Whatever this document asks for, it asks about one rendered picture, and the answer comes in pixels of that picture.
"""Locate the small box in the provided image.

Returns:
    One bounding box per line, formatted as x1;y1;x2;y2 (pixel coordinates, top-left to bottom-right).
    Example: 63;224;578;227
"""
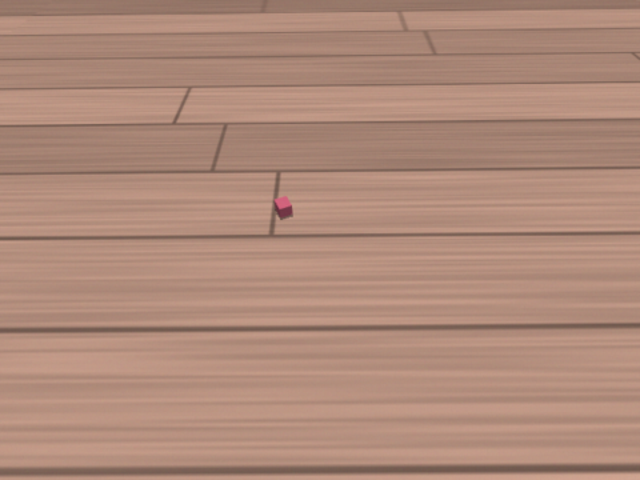
274;196;293;218

